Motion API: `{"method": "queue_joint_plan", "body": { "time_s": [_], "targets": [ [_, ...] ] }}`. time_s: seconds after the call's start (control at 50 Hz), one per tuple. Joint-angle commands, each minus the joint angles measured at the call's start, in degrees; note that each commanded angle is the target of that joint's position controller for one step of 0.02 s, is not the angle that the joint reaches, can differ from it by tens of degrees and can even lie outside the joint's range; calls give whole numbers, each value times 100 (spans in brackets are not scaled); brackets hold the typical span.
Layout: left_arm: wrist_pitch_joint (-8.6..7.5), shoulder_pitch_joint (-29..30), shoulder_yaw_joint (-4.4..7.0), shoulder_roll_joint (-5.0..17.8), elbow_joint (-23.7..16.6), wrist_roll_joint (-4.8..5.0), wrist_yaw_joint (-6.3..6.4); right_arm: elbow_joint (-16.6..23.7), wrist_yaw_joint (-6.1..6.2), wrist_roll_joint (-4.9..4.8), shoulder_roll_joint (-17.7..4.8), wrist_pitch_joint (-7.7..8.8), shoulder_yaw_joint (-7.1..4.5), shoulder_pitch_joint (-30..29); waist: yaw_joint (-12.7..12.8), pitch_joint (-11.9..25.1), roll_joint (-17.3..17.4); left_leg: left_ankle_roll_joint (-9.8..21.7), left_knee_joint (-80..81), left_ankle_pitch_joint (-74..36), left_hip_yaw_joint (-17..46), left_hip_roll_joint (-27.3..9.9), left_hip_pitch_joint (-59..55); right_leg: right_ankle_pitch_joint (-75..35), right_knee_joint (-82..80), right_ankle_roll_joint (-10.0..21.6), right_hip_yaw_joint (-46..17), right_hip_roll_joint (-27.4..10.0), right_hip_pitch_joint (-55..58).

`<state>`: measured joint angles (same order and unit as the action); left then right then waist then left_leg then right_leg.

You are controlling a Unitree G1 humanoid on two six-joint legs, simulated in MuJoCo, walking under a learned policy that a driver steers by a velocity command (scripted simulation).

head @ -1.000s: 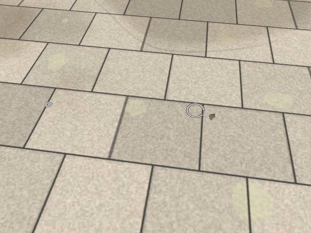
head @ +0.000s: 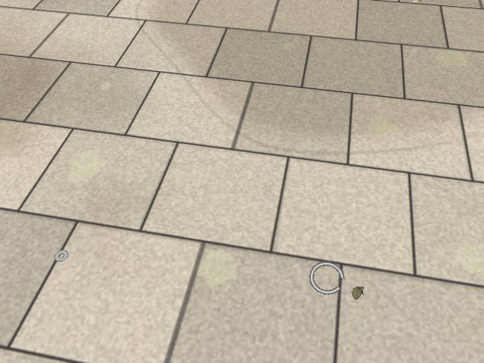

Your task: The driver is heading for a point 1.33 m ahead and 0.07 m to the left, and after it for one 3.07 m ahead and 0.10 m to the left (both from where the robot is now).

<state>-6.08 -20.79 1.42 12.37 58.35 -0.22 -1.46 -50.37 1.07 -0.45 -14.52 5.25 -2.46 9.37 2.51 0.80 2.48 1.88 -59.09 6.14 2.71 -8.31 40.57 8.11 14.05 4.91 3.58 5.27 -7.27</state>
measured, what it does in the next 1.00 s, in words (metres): walks ahead: left foot, then right foot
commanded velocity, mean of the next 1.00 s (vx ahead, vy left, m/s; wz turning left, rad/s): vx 0.50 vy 0.00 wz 0.00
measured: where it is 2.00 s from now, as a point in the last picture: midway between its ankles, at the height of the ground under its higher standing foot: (259, 205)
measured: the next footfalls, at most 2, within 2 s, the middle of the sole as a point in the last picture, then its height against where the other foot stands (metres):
left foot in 0.26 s outside the picture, level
right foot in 0.84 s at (293, 322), level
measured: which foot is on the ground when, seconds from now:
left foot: up 0.00-0.24, down 0.26-0.86, up 0.88-1.00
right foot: down 0.00-0.28, up 0.30-0.82, down 0.84-1.00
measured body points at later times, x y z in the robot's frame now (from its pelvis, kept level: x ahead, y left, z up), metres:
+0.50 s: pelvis +0.28 +0.08 +0.00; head +0.30 +0.09 +0.45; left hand +0.38 +0.35 -0.13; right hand +0.32 -0.18 -0.13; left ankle +0.29 +0.16 -0.75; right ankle +0.31 -0.09 -0.66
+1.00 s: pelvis +0.56 +0.01 -0.01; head +0.58 -0.01 +0.44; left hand +0.65 +0.27 -0.13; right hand +0.61 -0.26 -0.15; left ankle +0.49 +0.16 -0.65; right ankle +0.60 -0.07 -0.75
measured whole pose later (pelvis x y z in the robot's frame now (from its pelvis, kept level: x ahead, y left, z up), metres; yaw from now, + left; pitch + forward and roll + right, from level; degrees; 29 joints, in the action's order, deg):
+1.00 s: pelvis +0.56 +0.01 -0.01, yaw +0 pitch +1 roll +0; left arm -5.6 -11.8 3.2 13.6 52.7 -0.1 -2.0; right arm -54.5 0.3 -1.3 -15.0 5.5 -3.1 15.5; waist 0.5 -1.2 2.0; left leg 3.0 -67.5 18.5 1.4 -4.1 27.2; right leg 8.4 24.4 4.1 3.9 2.3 -17.5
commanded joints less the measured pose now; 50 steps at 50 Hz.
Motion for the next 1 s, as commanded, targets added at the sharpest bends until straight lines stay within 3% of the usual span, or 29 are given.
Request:
{"method": "queue_joint_plan", "body": {
  "time_s": [0.02,0.12,0.18,0.22,0.24,0.26,0.28,0.3,0.32,0.34,0.36,0.38,0.42,0.46,0.54,0.64,0.72,0.78,0.8,0.82,0.84,0.86,0.88,0.9,0.92,0.94,0.96,1.0],
  "targets": [
    [-56,159,144,843,-353,38,115,295,-18,22,-181,34,-31,-126,-171,-398,-428,-87,1068,-910,-14,-60,46,-690,-894,855,-1055,-1593,-404],
    [27,-391,176,969,-179,129,147,560,-150,-62,-149,76,24,-1082,183,-541,-493,-116,2386,-1188,-237,236,-175,-593,-707,708,-871,-1670,271],
    [120,-533,208,997,-93,134,170,740,-270,-86,-226,131,25,-1355,184,-612,-542,49,2782,-677,-216,312,-147,-716,-372,634,-954,-1937,866],
    [179,-416,248,1089,-111,134,182,731,-318,-85,-377,176,-31,-1080,-41,-443,-661,213,2986,-239,-324,466,-701,-1407,25,527,-963,-2017,1040],
    [207,-277,249,1113,-150,121,183,614,-314,-77,-531,192,-116,-607,-332,-161,-708,328,3082,-120,-486,658,-1418,-2381,587,429,-823,-1886,1004],
    [233,-200,198,981,-200,71,179,299,-283,-77,-810,200,-272,405,-780,440,-631,506,3094,-174,-540,770,-2729,-2999,1740,278,-571,-1554,678],
    [215,-224,87,754,-381,-38,179,73,-228,-7,-1328,188,-410,1565,-1133,1390,58,921,3017,-262,758,-348,-4576,-1647,3691,57,-238,-1152,-553],
    [71,-958,-127,-53,-351,32,106,-66,-278,34,-1621,150,-465,1881,-728,2065,1654,1774,3777,907,3483,-1488,-6416,2048,5555,-275,-362,-92,-2877],
    [-71,-633,18,614,-303,173,91,-9,-282,21,-1013,165,-304,1764,-891,1858,982,1543,4161,1295,3810,-1373,-6216,2323,6246,-138,-1158,-381,-3484],
    [-147,-53,116,956,-504,283,81,95,-267,0,-784,179,-225,1205,-776,1067,667,1274,4222,876,2902,-1213,-5443,1781,6281,-37,-1041,-679,-3769],
    [-153,251,126,948,-580,252,128,215,-275,9,-665,175,-168,659,-569,669,134,1166,4365,137,2181,-1007,-4575,1222,6046,-57,-864,-995,-3498],
    [-116,387,162,878,-605,157,161,246,-301,46,-527,178,-133,400,-418,376,-23,1128,4554,-302,1704,-801,-3922,894,5718,-90,-824,-1167,-3262],
    [43,167,173,632,-560,132,168,149,-334,91,-326,196,-81,359,-159,244,166,1074,4873,-613,1107,-478,-3342,595,5317,-131,-807,-1337,-2729],
    [141,197,182,527,-583,118,183,10,-303,75,-459,213,-115,562,-90,66,130,1146,5038,-1023,768,-414,-3159,410,5031,-215,-721,-1364,-2829],
    [164,1067,214,523,-890,47,185,-162,-166,65,-624,139,-153,947,-256,-206,26,1119,5214,-1224,459,-394,-3372,-567,3878,-387,-671,-1393,-3511],
    [103,2031,163,415,-1149,89,104,-345,-87,-1,-722,83,-160,1353,-555,-430,73,940,5307,-852,101,-264,-3592,-1464,2370,-385,-419,-1142,-3261],
    [48,2583,136,441,-1383,138,-20,-553,-60,-32,-753,-9,-193,1649,-679,-636,103,923,5042,-888,133,-556,-4297,-1126,1838,-259,-416,-1057,-3429],
    [-15,2463,178,582,-1437,146,-109,-584,-23,-55,-850,-82,-249,1531,-476,-505,194,802,4603,-1602,139,-718,-4625,-530,1587,-48,-321,-916,-2969],
    [-30,2134,239,703,-1362,141,-110,-556,-18,-53,-908,-105,-266,1404,-272,-288,285,736,4245,-2460,73,-671,-4602,-387,1539,41,-175,-743,-2376],
    [-33,1421,353,881,-1145,128,-88,-525,-18,-44,-880,-137,-251,1268,114,124,281,617,3437,-3326,-120,-447,-4435,-406,1451,169,5,-526,-1372],
    [-26,333,503,1210,-825,110,-42,-445,-21,5,-727,-147,-182,1220,537,821,101,427,2105,-3055,-345,-116,-3660,-554,1604,399,-283,-762,253],
    [3,-546,643,1802,-677,-12,9,-329,-69,76,-206,-68,-19,1768,464,1777,-1099,50,-204,-715,-586,654,-1519,-168,1501,1166,-2554,-2267,2582],
    [29,-628,559,1587,-623,47,-13,-422,-116,-11,-18,88,57,1929,390,2324,-1844,-52,-1480,2596,107,1231,-303,514,446,1643,-4650,-2883,3237],
    [13,-192,441,1214,-684,100,-16,-320,-144,-166,-594,203,-92,1442,386,1534,-1371,82,-1975,2436,453,831,284,868,313,1316,-4084,-2668,2605],
    [12,328,368,966,-820,94,-2,-165,-136,-228,-726,251,-119,947,250,887,-994,174,-1846,1904,269,506,350,632,222,1071,-3187,-2461,1712],
    [3,764,305,793,-880,54,-25,-126,-92,-168,-680,229,-141,703,42,424,-544,164,-1453,1408,136,242,85,157,11,929,-2534,-2218,772],
    [-25,977,253,619,-896,1,-45,-135,-49,-86,-637,153,-193,714,-161,228,-569,165,-1076,1106,160,53,-272,-128,-174,806,-2093,-1988,184],
    [-51,933,244,584,-790,-23,-69,-198,-31,-56,-355,-4,-178,971,-352,126,-697,129,-756,849,126,-42,-718,-378,-484,822,-1677,-1805,-348]
  ]
}}
Over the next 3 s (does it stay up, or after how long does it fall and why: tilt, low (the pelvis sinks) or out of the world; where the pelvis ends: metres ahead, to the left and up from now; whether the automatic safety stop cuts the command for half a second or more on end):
stays up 1.27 0.02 -0.01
